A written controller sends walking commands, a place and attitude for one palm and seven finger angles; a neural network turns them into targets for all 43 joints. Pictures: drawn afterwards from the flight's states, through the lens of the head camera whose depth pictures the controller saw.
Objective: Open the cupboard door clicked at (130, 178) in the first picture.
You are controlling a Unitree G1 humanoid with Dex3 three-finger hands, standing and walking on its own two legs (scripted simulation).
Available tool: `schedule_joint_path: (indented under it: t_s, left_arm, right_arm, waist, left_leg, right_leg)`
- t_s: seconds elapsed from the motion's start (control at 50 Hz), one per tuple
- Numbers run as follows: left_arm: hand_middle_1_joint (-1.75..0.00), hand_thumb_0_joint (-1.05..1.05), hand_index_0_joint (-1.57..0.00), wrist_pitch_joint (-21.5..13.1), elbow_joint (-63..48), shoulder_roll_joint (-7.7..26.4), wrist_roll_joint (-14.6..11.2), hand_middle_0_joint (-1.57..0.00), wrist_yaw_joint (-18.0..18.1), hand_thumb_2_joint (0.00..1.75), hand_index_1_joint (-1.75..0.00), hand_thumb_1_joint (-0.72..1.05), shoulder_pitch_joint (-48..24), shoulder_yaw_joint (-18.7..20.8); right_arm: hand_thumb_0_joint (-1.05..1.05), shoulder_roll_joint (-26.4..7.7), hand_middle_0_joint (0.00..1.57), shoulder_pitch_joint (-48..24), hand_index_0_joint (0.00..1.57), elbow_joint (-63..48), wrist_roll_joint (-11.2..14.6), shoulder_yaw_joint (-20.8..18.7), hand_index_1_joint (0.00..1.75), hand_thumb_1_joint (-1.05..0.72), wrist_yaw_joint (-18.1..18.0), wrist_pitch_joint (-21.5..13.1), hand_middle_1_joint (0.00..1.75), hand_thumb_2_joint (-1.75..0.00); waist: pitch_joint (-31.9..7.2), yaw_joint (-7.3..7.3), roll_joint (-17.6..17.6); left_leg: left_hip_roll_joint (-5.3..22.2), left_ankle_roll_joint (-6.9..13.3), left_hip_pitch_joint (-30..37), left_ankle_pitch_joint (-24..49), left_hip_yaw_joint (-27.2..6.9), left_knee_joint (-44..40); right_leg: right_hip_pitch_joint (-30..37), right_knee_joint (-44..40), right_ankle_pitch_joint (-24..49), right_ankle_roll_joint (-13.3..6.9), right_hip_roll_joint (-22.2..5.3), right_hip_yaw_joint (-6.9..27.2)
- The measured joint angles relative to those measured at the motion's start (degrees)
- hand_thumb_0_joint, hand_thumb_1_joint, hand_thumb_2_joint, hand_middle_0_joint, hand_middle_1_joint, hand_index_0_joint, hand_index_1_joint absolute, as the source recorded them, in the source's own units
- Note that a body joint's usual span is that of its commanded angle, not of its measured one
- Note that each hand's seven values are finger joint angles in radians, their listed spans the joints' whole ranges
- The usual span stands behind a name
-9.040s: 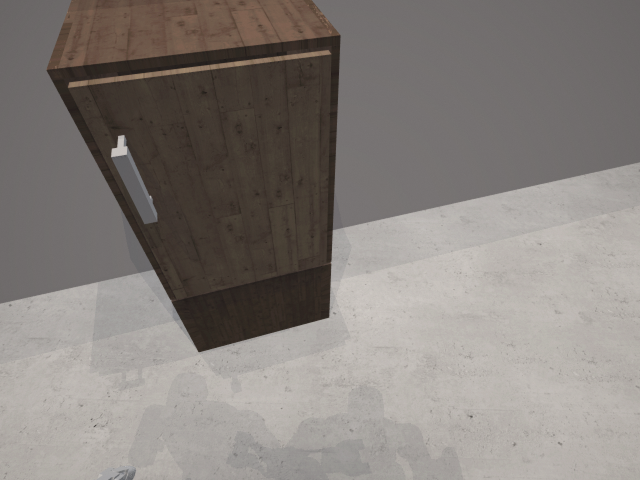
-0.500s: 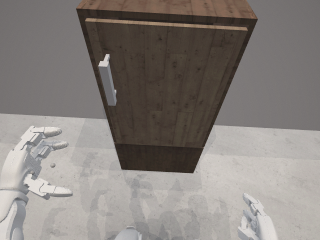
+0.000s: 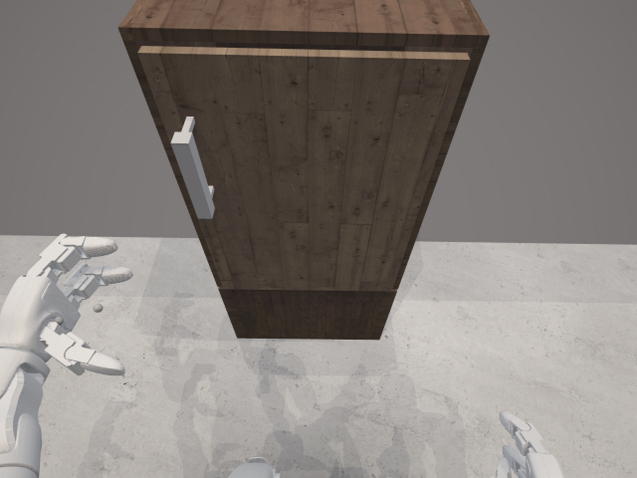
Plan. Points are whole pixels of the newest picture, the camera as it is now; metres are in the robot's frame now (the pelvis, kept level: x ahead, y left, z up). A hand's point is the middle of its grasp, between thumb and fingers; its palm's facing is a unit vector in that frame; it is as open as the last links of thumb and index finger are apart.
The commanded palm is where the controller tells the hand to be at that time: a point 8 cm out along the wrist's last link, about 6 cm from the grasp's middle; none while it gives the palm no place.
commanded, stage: raise the hand with hooked fingers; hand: left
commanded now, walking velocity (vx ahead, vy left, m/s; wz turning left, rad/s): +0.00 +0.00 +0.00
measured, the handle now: (198, 169) +0.54 +0.22 +0.05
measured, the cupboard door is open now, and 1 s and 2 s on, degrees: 0 0 0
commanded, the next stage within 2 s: move the hooked fingers beside the handle in 0.30 s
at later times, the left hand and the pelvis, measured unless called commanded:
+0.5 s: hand (92, 307) +0.29 +0.27 +0.08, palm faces +0.06 -1.00 -0.02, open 14.0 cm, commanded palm +0.27 +0.32 +0.08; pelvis +0.00 +0.00 +0.00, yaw +1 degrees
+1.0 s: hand (123, 256) +0.36 +0.27 +0.07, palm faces +0.04 -1.00 -0.02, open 14.0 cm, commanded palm +0.34 +0.32 +0.07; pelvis -0.01 +0.00 -0.01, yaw -1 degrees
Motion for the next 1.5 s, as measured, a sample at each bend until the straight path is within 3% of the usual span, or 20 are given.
schedule_joint_path:
  t_s: [0.12,0.44,0.56,0.7,0.86,0.94,1.08,1.5]
  left_arm:
    - [-1.2,-0.01,-0.3,-2.77,-0.06,-1.1,0.4,-0.3,1.63,0.3,-1.2,-0.5,-0.35,1.02]
    - [-1.2,-0.01,-0.3,-2.54,1.72,-0.64,0.11,-0.3,0.34,0.3,-1.2,-0.5,-1.31,0.65]
    - [-1.2,-0.01,-0.3,-2.48,6.98,0.0,1.24,-0.3,0.18,0.3,-1.2,-0.5,-6.82,-0.16]
    - [-1.2,-0.01,-0.3,-3.22,13.34,1.63,3.6,-0.3,0.54,0.3,-1.2,-0.5,-15.31,-0.23]
    - [-1.2,-0.01,-0.3,-2.83,15.85,2.72,3.93,-0.3,1.32,0.3,-1.2,-0.5,-17.14,1.05]
    - [-1.2,-0.01,-0.3,-2.72,17.86,3.12,4.42,-0.3,2.08,0.3,-1.2,-0.5,-17.94,1.22]
    - [-1.2,-0.01,-0.3,-5.6,20.04,2.52,5.28,-0.3,2.46,0.3,-1.2,-0.5,-20.82,1.46]
    - [-1.2,-0.01,-0.3,-7.09,33.77,7.64,8.57,-0.3,1.63,0.3,-1.2,-0.5,-34.34,2.72]
  right_arm:
    - [0.01,0.43,0.2,-0.3,0.2,0.2,-0.21,-0.11,0.3,-0.9,0.36,0.62,0.3,-0.9]
    - [0.01,1.08,0.2,-1.71,0.2,-0.19,-0.02,0.65,0.3,-0.9,0.13,1.28,0.3,-0.9]
    - [0.01,0.57,0.2,-2.04,0.2,0.43,0.04,0.93,0.3,-0.9,-0.54,1.41,0.3,-0.9]
    - [0.01,0.68,0.2,-2.07,0.2,1.79,-0.23,1.1,0.3,-0.9,-0.91,1.98,0.3,-0.9]
    - [0.01,0.71,0.2,1.06,0.2,1.76,-0.22,0.48,0.3,-0.9,0.07,3.75,0.3,-0.9]
    - [0.01,0.55,0.2,2.16,0.2,1.62,-0.24,0.28,0.3,-0.9,0.48,4.74,0.3,-0.9]
    - [0.01,0.7,0.2,1.94,0.2,2.58,-0.48,0.2,0.3,-0.9,0.62,5.93,0.3,-0.9]
    - [0.01,0.52,0.2,1.51,0.2,2.81,-1.04,0.38,0.3,-0.9,1.3,9.03,0.3,-0.9]
  waist:
    - [0.35,0.12,-0.82]
    - [-0.23,0.65,-0.12]
    - [0.51,0.8,-0.09]
    - [1.53,-0.44,-0.93]
    - [0.05,-1.92,-0.59]
    - [0.03,-2.01,-0.49]
    - [0.33,-1.98,-1.04]
    - [-0.32,-3.59,-1.33]
  left_leg:
    - [0.08,-0.27,-0.05,-0.09,-0.05,0.17]
    - [0.01,-0.38,0.41,0.2,-0.46,-0.01]
    - [-0.26,-0.34,-0.85,0.51,-1.07,0.79]
    - [-0.06,-0.3,-3.1,0.71,-1.09,1.82]
    - [0.26,0.03,-3.16,0.27,0.26,1.34]
    - [0.2,0.21,-3.45,0.18,0.61,1.28]
    - [0.26,0.29,-4.85,-0.17,0.47,2.27]
    - [0.69,0.43,-10.56,-1.11,-0.06,5.8]
  right_leg:
    - [-0.26,0.63,-0.37,-0.26,0.08,-0.01]
    - [0.37,0.43,-0.21,-0.38,0.08,-0.37]
    - [-0.55,1.17,-0.13,-0.37,-0.13,-0.92]
    - [-2.86,2.15,0.16,-0.43,0.07,-0.81]
    - [-3.51,1.61,0.33,-0.04,0.3,0.53]
    - [-3.95,1.63,0.3,0.13,0.22,0.88]
    - [-5.2,2.38,0.04,0.2,0.28,0.82]
    - [-10.49,5.17,-0.54,0.28,0.71,0.59]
